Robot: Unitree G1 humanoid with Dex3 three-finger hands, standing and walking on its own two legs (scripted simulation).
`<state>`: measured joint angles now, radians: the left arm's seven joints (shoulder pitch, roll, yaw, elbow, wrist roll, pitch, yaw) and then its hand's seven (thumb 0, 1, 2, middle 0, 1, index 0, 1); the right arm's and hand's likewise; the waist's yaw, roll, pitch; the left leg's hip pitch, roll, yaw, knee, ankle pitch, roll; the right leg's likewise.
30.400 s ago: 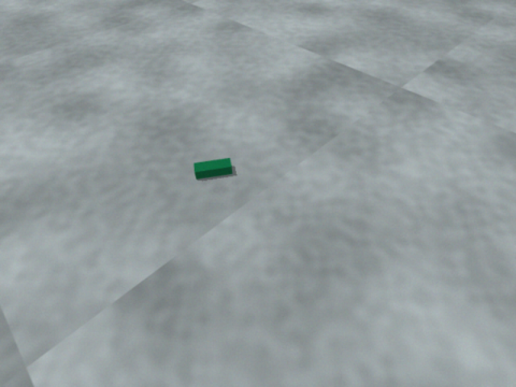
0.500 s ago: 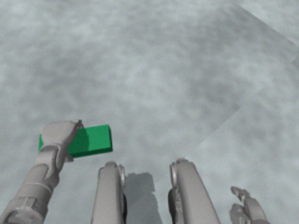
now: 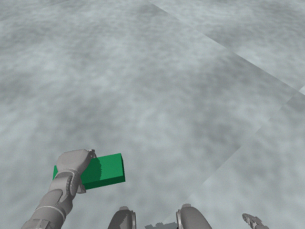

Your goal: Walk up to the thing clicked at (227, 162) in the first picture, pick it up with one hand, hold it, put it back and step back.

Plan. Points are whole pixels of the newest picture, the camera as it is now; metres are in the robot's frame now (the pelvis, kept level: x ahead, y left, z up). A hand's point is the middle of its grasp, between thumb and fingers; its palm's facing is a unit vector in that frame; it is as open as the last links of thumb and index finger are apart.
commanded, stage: lift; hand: left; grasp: from above
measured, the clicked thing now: (90, 173) +0.31 +0.20 -0.13
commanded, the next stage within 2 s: hold in 0.32 s
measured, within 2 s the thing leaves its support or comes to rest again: neither
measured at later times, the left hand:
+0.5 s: hand (73, 160) +0.32 +0.22 -0.03, palm faces -0.48 -0.07 -0.88, open 10.4 cm
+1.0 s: hand (67, 154) +0.32 +0.22 +0.01, palm faces -0.48 -0.05 -0.88, open 10.4 cm
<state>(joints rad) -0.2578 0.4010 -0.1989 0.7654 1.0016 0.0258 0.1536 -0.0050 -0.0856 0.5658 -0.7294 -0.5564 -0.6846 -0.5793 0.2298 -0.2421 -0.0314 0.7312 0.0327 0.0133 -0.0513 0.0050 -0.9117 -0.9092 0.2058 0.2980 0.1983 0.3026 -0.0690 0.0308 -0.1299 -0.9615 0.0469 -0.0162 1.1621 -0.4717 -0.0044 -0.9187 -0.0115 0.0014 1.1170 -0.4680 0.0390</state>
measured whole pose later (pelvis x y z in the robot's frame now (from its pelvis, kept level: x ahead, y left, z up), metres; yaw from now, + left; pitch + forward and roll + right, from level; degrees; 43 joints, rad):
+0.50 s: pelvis +0.03 +0.00 +0.06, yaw +0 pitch +8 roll -1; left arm -0.24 0.39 -0.19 0.79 1.02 -0.02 0.14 0.00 -0.10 0.58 -0.75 -0.54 -0.70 -0.57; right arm 0.24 -0.25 -0.05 0.73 0.04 0.04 -0.03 0.01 -0.90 -0.90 0.20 0.30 0.20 0.30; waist -0.05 0.02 -0.07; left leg -0.57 0.04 0.01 0.78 -0.36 -0.01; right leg -0.55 -0.02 0.01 0.75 -0.36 0.03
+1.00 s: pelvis +0.04 +0.00 +0.08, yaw +0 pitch +5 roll +0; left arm -0.22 0.40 -0.20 0.71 1.02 -0.03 0.04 0.00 -0.11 0.58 -0.76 -0.54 -0.71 -0.56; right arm 0.22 -0.25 -0.06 0.71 0.05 0.06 -0.03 0.01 -0.90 -0.90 0.20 0.30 0.20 0.30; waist -0.02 0.03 -0.04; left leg -0.42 0.03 0.03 0.64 -0.31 -0.01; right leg -0.39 -0.03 0.02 0.62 -0.30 0.04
